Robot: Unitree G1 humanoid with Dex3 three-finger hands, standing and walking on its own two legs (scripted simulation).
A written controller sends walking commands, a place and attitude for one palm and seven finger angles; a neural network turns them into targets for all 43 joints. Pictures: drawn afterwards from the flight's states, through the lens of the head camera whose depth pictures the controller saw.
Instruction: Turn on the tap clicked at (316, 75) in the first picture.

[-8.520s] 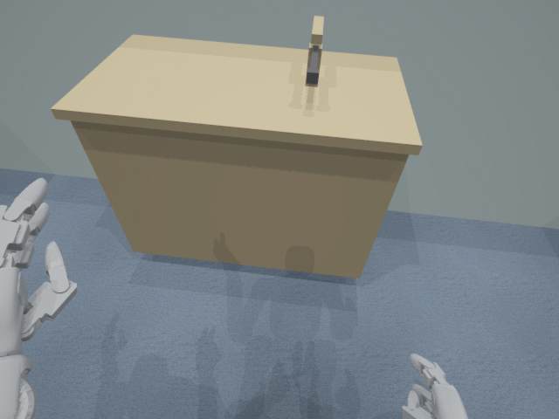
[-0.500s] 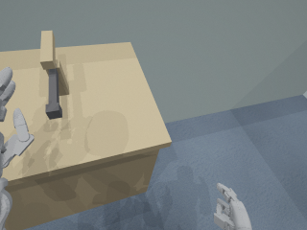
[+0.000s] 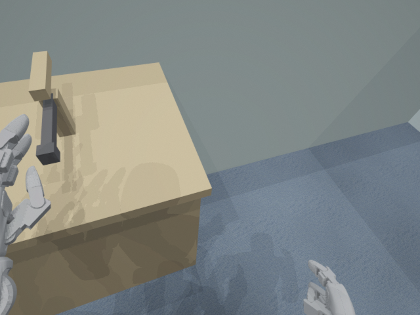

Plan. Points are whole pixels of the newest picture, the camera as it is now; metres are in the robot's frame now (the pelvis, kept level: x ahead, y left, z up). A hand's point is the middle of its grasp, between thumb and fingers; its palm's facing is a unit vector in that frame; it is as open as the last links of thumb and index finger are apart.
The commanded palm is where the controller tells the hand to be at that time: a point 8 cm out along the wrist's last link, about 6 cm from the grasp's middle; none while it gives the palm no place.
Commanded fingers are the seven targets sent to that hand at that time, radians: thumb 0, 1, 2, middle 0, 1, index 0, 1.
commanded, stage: come to a stop and stand still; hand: left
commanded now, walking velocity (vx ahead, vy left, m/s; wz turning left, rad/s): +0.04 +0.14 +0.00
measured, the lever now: (48, 153) +0.35 +0.33 +0.10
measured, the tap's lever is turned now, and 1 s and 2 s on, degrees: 0 0 0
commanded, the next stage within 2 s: look again from close up in 0.82 s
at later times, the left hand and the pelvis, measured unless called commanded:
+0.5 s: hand (25, 204) +0.22 +0.27 +0.16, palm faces +0.28 -0.87 -0.39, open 7.4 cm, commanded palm +0.16 +0.32 +0.18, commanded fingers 0.00 0.90 0.90 -0.20 -0.30 -0.20 -0.30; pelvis -0.01 +0.05 +0.00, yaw -2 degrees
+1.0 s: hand (10, 202) +0.22 +0.29 +0.17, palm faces +0.38 -0.85 -0.36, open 7.4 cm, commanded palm +0.16 +0.32 +0.18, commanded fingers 0.00 0.90 0.90 -0.20 -0.30 -0.20 -0.30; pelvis -0.01 +0.04 +0.01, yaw -1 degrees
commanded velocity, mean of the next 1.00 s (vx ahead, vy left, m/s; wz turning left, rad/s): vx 0.00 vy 0.01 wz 0.00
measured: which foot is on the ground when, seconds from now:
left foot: down 0.00-1.00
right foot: down 0.00-1.00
